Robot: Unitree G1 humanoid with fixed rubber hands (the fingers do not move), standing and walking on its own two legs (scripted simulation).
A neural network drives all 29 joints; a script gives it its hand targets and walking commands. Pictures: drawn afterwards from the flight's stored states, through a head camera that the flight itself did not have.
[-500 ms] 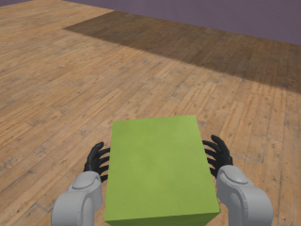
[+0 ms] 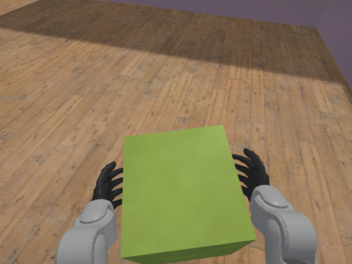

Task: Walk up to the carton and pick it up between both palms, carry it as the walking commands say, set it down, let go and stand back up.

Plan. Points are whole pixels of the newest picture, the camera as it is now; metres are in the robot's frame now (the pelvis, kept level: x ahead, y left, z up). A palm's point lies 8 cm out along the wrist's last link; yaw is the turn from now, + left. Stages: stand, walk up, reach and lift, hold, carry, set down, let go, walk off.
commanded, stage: carry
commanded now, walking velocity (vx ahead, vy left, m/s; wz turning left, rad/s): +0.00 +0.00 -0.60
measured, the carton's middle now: (182, 201) +0.27 +0.00 +0.03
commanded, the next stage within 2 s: none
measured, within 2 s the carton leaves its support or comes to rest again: neither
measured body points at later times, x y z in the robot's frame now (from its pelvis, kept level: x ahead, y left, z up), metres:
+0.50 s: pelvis -0.06 -0.03 +0.01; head -0.04 -0.04 +0.46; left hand +0.23 +0.02 +0.07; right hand +0.14 -0.26 +0.08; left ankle -0.01 +0.08 -0.66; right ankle -0.05 -0.13 -0.72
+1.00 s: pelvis -0.09 -0.02 -0.01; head -0.11 -0.01 +0.44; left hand +0.19 -0.06 +0.09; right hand +0.02 -0.29 +0.09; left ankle -0.03 +0.08 -0.72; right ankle -0.14 -0.11 -0.73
